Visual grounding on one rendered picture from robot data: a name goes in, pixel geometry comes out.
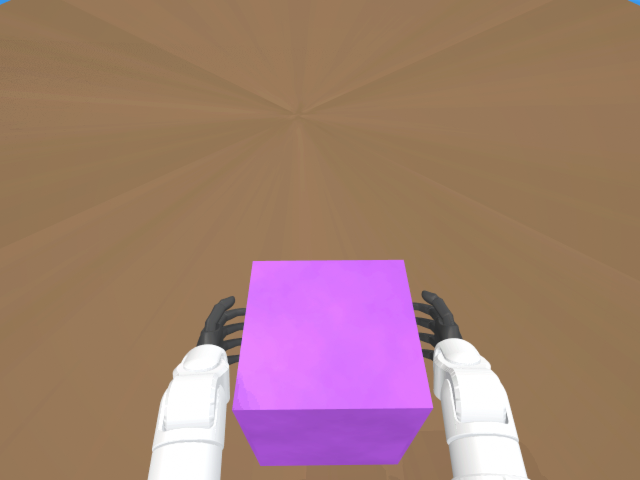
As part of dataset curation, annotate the left robot forearm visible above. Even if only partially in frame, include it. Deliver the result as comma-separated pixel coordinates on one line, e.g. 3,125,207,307
148,344,230,480

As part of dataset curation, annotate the carton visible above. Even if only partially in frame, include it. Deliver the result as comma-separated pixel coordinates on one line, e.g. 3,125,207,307
232,260,433,466

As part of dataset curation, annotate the right robot hand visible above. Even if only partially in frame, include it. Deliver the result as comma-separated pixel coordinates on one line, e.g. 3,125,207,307
412,290,463,361

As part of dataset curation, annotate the right robot forearm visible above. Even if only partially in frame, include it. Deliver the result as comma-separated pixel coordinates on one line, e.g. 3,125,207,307
433,338,530,480

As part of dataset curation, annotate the left robot hand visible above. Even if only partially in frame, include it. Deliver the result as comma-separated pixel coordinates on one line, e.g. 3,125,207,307
196,296,246,365

